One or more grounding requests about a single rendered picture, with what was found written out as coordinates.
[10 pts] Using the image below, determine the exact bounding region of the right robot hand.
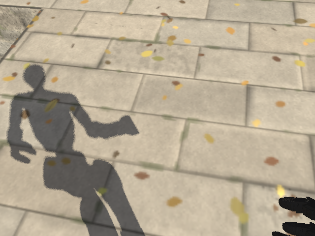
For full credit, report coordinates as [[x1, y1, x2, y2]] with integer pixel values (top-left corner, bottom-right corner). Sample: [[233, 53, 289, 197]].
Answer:
[[272, 197, 315, 236]]

